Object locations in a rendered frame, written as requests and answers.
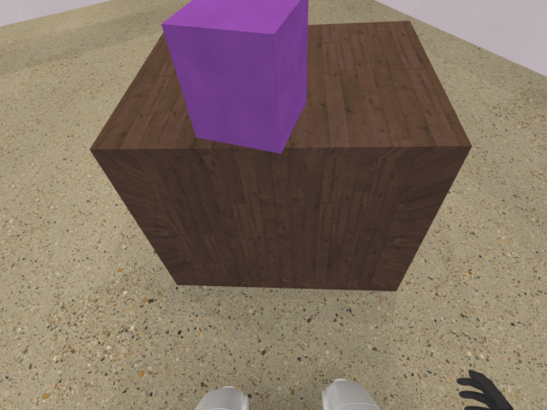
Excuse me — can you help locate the pedestal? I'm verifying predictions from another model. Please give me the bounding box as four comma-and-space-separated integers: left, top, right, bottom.
90, 20, 472, 291

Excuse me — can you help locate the robot right thigh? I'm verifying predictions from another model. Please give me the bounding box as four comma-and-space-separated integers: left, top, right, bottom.
322, 381, 380, 410

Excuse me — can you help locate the robot left thigh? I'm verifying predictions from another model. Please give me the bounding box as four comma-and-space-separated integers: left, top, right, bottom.
195, 388, 249, 410

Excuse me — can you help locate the carton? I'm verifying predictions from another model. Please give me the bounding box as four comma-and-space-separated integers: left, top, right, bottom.
162, 0, 309, 154

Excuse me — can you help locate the right robot hand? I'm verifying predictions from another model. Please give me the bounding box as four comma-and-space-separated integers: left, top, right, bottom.
456, 370, 514, 410

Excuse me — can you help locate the robot thigh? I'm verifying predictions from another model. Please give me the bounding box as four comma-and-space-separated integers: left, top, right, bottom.
195, 388, 249, 410
322, 381, 380, 410

